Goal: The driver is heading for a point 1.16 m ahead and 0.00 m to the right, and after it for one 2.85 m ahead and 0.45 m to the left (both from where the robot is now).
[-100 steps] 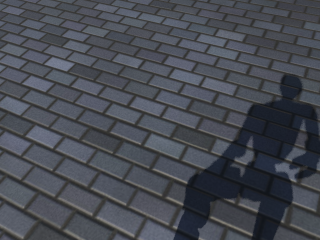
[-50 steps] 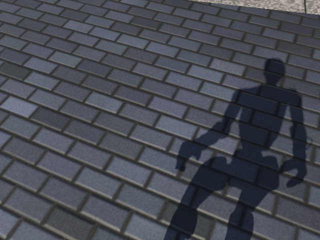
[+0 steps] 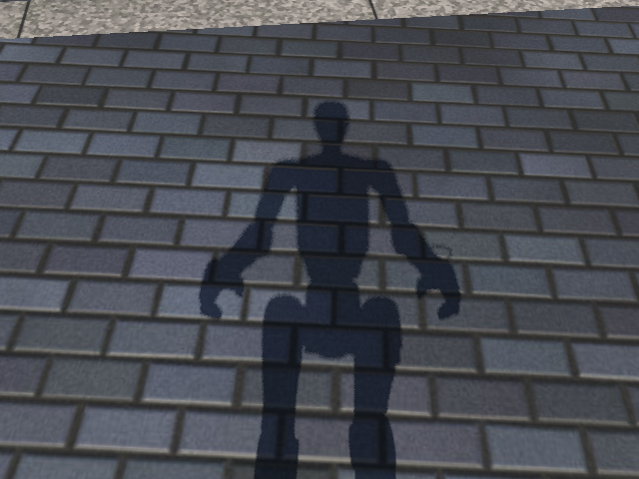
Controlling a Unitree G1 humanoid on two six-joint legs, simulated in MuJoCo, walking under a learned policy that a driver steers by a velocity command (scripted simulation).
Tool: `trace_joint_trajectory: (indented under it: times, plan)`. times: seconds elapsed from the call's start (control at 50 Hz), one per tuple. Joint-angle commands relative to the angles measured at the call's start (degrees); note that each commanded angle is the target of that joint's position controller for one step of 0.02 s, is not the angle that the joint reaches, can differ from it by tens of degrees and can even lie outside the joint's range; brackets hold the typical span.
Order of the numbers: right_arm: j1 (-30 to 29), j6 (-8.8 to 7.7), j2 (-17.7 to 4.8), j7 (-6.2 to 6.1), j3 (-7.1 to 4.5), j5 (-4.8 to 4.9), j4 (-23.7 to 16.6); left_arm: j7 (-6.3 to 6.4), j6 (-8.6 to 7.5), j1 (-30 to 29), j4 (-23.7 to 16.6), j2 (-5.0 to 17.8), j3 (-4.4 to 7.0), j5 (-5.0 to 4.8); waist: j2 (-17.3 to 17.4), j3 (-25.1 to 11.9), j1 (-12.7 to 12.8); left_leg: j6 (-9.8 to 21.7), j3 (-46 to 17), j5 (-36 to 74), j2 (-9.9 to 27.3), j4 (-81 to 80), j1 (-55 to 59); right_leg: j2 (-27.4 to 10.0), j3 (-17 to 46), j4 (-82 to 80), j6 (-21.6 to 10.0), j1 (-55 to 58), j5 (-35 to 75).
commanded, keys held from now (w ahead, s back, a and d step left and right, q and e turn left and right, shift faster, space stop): e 0.02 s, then w+e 0.20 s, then w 0.64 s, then w+q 0.14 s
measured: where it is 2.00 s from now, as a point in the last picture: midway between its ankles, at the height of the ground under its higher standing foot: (419, 395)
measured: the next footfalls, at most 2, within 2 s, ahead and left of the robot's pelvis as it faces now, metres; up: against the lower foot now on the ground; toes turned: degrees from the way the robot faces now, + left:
right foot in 0.44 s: +0.11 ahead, -0.18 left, +0.00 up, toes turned -15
left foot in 0.94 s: +0.52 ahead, -0.08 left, +0.00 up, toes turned -12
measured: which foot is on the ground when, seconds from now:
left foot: down 0.00-0.44, up 0.46-0.92, down 0.94-1.00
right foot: up 0.00-0.42, down 0.44-0.96, up 0.98-1.00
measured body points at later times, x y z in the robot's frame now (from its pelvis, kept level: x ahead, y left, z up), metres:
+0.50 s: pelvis +0.08 -0.07 +0.00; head +0.10 -0.09 +0.45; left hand +0.30 +0.15 -0.09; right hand +0.05 -0.36 -0.14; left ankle +0.01 +0.11 -0.69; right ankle +0.07 -0.17 -0.74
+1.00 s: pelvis +0.35 -0.12 -0.02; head +0.39 -0.13 +0.43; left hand +0.41 +0.15 -0.15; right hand +0.50 -0.41 -0.11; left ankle +0.48 -0.07 -0.74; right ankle +0.11 -0.19 -0.66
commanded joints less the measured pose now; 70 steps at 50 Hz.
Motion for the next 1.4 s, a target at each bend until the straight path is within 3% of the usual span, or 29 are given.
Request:
trace_joint_trajectory:
  times: [0.02, 0.04, 0.1, 0.24, 0.36, 0.4, 0.44, 0.46, 0.48, 0.5, 0.56, 0.64, 0.74, 0.84, 0.9, 0.92, 0.94, 0.96, 0.98, 1.0, 1.02, 1.04, 1.08, 1.12, 1.2, 1.28, 1.36, 1.38, 1.4]
  plan:
    - [1.3, -0.09, -11.9, -0.19, -2.54, -3.41, -4.0, 0.0, -1.39, 1.4, -5.1, 8.3, 2.17, 0.66, 15.4, -5.8, 0.2, 16.2, -25.9, 13.9, 26.3, -12.5, 8.0, -1.5, -2.3, 24.6, 2.0, -13.3, -22.0]
    - [-1.7, -0.22, -8.9, -0.47, -1.71, -2.7, -5.3, -0.35, -1.31, 2.8, -4.1, 10.9, 3.12, 0.43, 11.2, -5.5, 1.4, 14.8, -20.5, 6.1, 23.4, -12.8, 7.2, -3.9, -2.5, 29.9, 2.5, -13.1, -16.5]
    - [-1.5, -0.3, -6.7, -1.47, -0.87, 0.32, -5.5, -0.93, -0.48, 3.2, -3.1, 7.3, 2.54, 0.81, 11.3, -2.3, -0.1, 9.4, -11.8, -12.2, 16.6, -15.3, 9.8, -6.4, -6.2, 35.9, 4.6, -19.5, -5.6]
    - [7.9, -1.68, -10.1, -1.31, -1.73, -0.05, -4.2, -2.67, -2.94, -4.1, -7.9, 3.3, 0.62, 0.31, 10.0, -0.3, -5.7, 10.7, -5.6, -12.6, 18.3, -19.3, 15.6, -11.0, -10.8, 21.1, 5.8, -21.1, -1.0]
    - [9.0, -2.55, -11.7, 1.68, -2.46, 1.57, -3.2, -3.99, -4.17, -2.9, -7.6, 2.6, -0.58, 0.06, 10.5, 1.9, -4.2, 11.4, 0.3, -9.2, 18.4, -18.4, 6.1, -10.3, -15.6, 4.9, 1.1, -3.7, -2.8]
    - [7.9, -2.15, -11.4, 2.38, -2.24, 2.43, -2.8, -4.09, -4.26, 2.0, -5.8, 3.0, -0.25, -0.04, 8.5, 1.3, -0.4, 10.4, 1.9, -8.6, 18.3, -14.2, 1.8, -8.5, -17.6, -2.2, -0.9, 6.6, 1.2]
    - [8.2, -2.39, -6.1, 2.8, -0.1, 0.95, -2.4, -3.13, -4.07, 15.4, -1.9, 7.8, 2.14, -0.42, 1.7, -6.0, 6.2, 5.8, 9.1, -0.7, 12.6, 6.3, -6.9, -10.9, -11.7, -5.4, -3.8, 27.1, 0.3]
    - [7.3, -3.35, -1.3, 3.03, 1.51, -0.85, -6.6, -2.41, -4.06, 20.3, -2.1, 15.4, 3.31, 0.48, -16.1, -10.8, 5.8, 0.6, 13.2, -16.6, 4.9, 29.9, -25.6, -26.8, 15.6, -11.5, -11.5, 39.1, -6.5]
    - [5.3, -4.56, -5.7, 2.51, 0.36, 0.86, -6.9, -2.99, -5.37, 20.0, -2.6, 13.6, 2.66, 0.57, -10.6, -10.7, 7.0, 0.4, 4.1, -21.3, 3.6, 41.1, -32.6, -31.1, 27.7, -17.6, -17.0, 35.2, -13.1]
    - [4.0, -5.07, -8.5, 2.7, -0.45, 2.42, -7.6, -3.34, -6.29, 16.9, -3.0, 10.0, 1.4, 0.74, -8.6, -5.6, 5.4, 1.9, 2.1, -16.9, 6.9, 43.8, -35.9, -29.4, 21.7, -18.3, -15.5, 31.8, -15.0]
    - [4.4, -4.92, -8.0, 2.86, -0.62, 0.87, -6.1, -3.7, -7.0, 9.1, -4.2, 4.7, -0.41, 1.33, -5.2, 0.5, 1.1, 2.9, 2.0, -3.1, 11.1, 37.3, -30.9, -22.3, 6.6, -21.2, -11.3, 20.7, -2.0]
    - [4.1, -3.66, -5.3, 3.33, -0.02, 0.28, -6.1, -2.91, -7.65, 10.0, -3.3, 5.1, -0.18, 1.3, -2.2, 0.3, -0.5, 0.4, 3.4, 6.4, 10.2, 29.8, -29.2, -19.9, -2.5, -23.2, -11.2, 18.5, 17.6]
    - [-6.8, -4.03, -2.1, 4.08, 1.62, 0.7, -10.0, -1.86, -7.63, 14.4, -0.8, 6.0, -0.11, 0.84, -2.0, 3.2, 2.6, 0.2, 6.1, 19.3, 6.6, 9.8, -23.3, -17.7, -8.7, -25.7, -9.3, 15.3, 17.2]
    - [-11.9, -4.61, -3.3, 5.68, 1.7, 0.99, -12.8, -1.58, -6.91, 17.8, 2.0, 6.9, 0.29, 0.24, -1.7, 4.5, 2.4, 3.5, 5.1, 17.3, 4.8, 1.7, -23.3, -21.6, -8.6, -22.2, -8.5, 24.2, 22.1]
    - [-5.2, -4.25, -6.4, 5.53, 0.45, 0.89, -11.3, -1.11, -5.92, 16.6, 2.1, 8.9, 0.92, 0.98, -4.8, -2.3, -1.7, 6.4, 8.4, 9.4, 0.5, 2.7, -13.6, -21.7, -10.5, -11.5, -6.6, 30.1, 48.0]
    - [2.3, -3.92, -8.5, 5.07, -0.7, 0.88, -9.3, -0.92, -5.32, 15.8, 1.9, 8.8, 0.74, 1.27, -4.7, -7.5, -5.8, 8.2, 10.2, 9.4, -1.7, 2.1, -3.3, -19.7, -13.0, -1.1, -5.1, 29.0, 56.2]
    - [10.8, -3.48, -10.8, 4.44, -1.54, 0.77, -7.6, -0.53, -5.16, 16.3, 1.2, 7.9, 0.17, 1.86, -2.9, -13.6, -9.3, 10.7, 4.9, 11.1, 2.6, 4.6, 13.4, -18.2, -14.2, 12.7, -3.3, 18.5, 48.7]
    - [17.1, -3.28, -16.6, 4.21, -3.02, -0.03, -7.0, -1.36, -6.21, 24.2, -0.4, 0.7, -1.93, 2.45, 10.9, -23.5, -5.9, 21.8, -24.6, 1.6, 18.0, 3.7, 37.7, -9.3, -14.7, 37.9, 1.3, -6.2, 18.1]
    - [17.7, -3.13, -12.3, 4.44, -1.92, 1.14, -6.2, -2.08, -7.98, 22.4, 0.5, 1.8, -2.25, 2.04, 13.5, -27.8, -6.9, 24.2, -43.0, -6.0, 22.0, -7.8, 42.1, -3.8, -7.2, 46.8, 1.7, -15.9, -16.9]
    - [13.6, -2.97, -10.1, 4.07, -1.24, 1.2, -6.7, -2.71, -9.33, 15.3, -1.9, 6.2, -1.01, -0.28, 10.9, -17.6, -7.2, 20.7, -35.7, -9.8, 20.2, -9.8, 35.4, -7.5, -4.9, 49.7, 0.9, -22.4, -14.7]
    - [9.7, -2.9, -8.9, 3.76, -0.93, 0.89, -7.8, -2.76, -10.23, 10.6, -3.5, 6.5, -1.31, -0.84, 5.5, -11.0, -6.0, 18.6, -28.3, -7.2, 17.9, -11.1, 25.8, -10.3, -6.0, 46.5, -0.1, -22.4, -9.9]
    - [6.9, -2.95, -7.8, 3.67, -0.56, 0.45, -8.3, -2.48, -10.55, 8.4, -3.9, 6.0, -1.25, 0.05, 1.6, -5.8, -3.8, 17.6, -22.8, -1.5, 15.7, -12.5, 16.4, -12.3, -7.1, 41.2, 0.0, -20.6, -6.8]
    - [4.4, -3.19, -6.4, 3.46, -0.1, -0.58, -9.4, -2.08, -9.68, 9.9, -3.9, 5.3, -0.87, 1.51, 3.4, -3.6, -0.2, 17.3, -18.0, 5.8, 12.6, -15.3, 6.3, -14.4, -7.0, 35.5, 0.8, -14.0, -3.7]
    - [4.5, -3.43, -7.1, 3.14, -0.41, 0.14, -9.4, -1.79, -8.58, 10.9, -4.2, 3.9, -1.14, 2.17, 4.8, -3.0, 1.0, 18.3, -14.5, 8.7, 11.5, -17.1, 1.0, -14.7, -8.1, 31.0, 2.6, -12.0, -2.9]
    - [6.9, -3.23, -9.4, 1.9, -1.26, 0.66, -8.8, -1.4, -8.34, 1.4, -7.5, 2.2, -1.92, 2.48, 4.5, 0.2, -1.5, 15.6, -8.3, 11.7, 7.7, -16.9, -4.5, -12.9, -9.4, 13.5, 5.0, -10.8, 11.3]
    - [12.5, -1.15, -10.6, 0.87, -1.87, 1.36, -7.3, -2.22, -9.11, -5.0, -9.5, 2.1, -1.91, 1.9, 6.1, -2.8, -4.3, 12.1, -8.4, 19.3, 6.3, -9.7, -1.9, -7.2, -10.1, 1.6, 5.8, -4.2, 20.6]
    - [10.2, 0.59, -8.9, -0.13, -1.76, 1.36, -9.1, -2.66, -9.27, -1.4, -9.1, 5.2, -0.27, 1.87, 8.3, -5.7, -0.7, 8.3, -15.6, 16.1, 6.9, 1.6, 4.1, -7.1, -7.7, -5.3, 3.2, 0.8, 16.7]
    - [9.5, 0.65, -7.1, -0.12, -1.31, 1.23, -10.0, -2.42, -9.6, 1.5, -8.6, 6.2, 0.15, 2.42, 7.3, -7.6, 1.0, 6.1, -14.6, 13.5, 4.0, 7.5, 2.7, -9.4, -7.8, -8.5, 1.4, 6.8, 21.9]
    - [10.4, 0.43, -3.5, -0.02, -0.13, 0.1, -11.7, -1.81, -9.59, 6.8, -8.7, 9.7, 0.82, 3.58, -0.5, -15.1, 2.2, 3.2, -10.3, -1.1, -0.1, 22.3, -3.7, -20.5, 0.7, -5.7, -2.7, 20.1, 37.5]
Keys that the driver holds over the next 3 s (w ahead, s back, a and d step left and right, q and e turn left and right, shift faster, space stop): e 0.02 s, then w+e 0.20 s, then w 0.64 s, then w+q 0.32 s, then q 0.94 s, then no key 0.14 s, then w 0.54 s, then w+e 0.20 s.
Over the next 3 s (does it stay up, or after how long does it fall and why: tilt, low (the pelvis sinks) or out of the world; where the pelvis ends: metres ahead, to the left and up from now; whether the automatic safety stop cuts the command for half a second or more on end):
stays up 0.79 -0.04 0.01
